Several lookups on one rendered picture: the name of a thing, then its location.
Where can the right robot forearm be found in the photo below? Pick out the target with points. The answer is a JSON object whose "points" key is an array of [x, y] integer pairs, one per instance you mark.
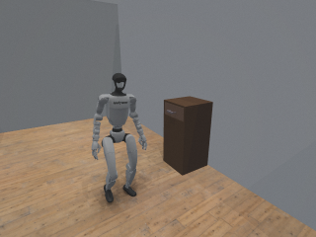
{"points": [[96, 129]]}

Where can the robot left hand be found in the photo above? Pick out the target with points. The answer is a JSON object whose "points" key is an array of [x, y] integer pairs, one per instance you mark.
{"points": [[143, 141]]}

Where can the drawer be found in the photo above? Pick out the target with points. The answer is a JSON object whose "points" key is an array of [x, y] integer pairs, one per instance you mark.
{"points": [[178, 112]]}

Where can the cabinet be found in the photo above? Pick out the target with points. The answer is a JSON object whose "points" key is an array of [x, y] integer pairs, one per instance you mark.
{"points": [[186, 143]]}

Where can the robot torso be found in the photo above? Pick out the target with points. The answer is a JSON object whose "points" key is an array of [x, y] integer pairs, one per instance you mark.
{"points": [[117, 109]]}

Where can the robot left upper arm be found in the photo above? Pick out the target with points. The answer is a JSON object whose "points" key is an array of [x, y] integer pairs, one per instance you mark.
{"points": [[132, 106]]}

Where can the robot right hand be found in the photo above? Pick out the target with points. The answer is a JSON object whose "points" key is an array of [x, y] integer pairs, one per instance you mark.
{"points": [[94, 147]]}

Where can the right robot foot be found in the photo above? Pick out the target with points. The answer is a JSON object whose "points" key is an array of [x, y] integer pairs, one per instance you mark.
{"points": [[108, 194]]}

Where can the handle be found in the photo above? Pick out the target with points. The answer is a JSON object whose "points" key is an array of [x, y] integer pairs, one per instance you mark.
{"points": [[170, 112]]}

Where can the left robot forearm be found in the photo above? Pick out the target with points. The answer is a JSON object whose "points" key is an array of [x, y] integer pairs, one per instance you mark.
{"points": [[138, 125]]}

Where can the robot right upper arm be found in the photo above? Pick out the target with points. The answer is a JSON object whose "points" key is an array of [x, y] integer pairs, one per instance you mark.
{"points": [[102, 100]]}

